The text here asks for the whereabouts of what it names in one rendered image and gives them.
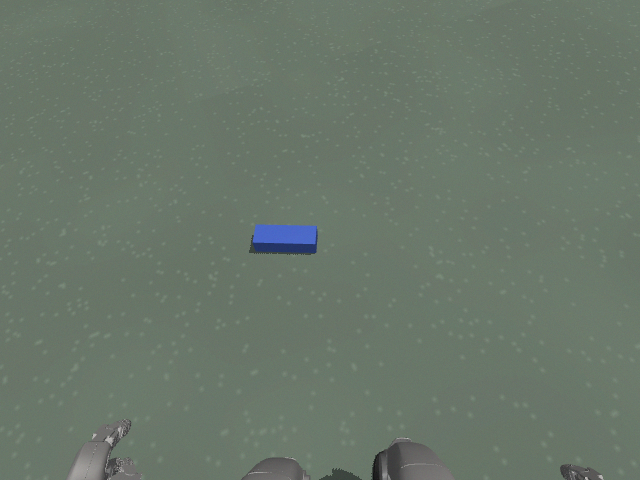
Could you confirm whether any left robot hand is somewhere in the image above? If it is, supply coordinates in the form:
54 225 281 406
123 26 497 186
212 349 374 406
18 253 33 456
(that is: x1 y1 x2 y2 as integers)
66 419 142 480

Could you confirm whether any right robot hand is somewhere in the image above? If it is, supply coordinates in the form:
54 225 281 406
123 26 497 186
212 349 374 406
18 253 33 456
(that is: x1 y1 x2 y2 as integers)
560 464 603 480

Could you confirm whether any carton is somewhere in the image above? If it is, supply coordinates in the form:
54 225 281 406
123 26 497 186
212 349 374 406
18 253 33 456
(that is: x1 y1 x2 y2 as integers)
252 224 318 253

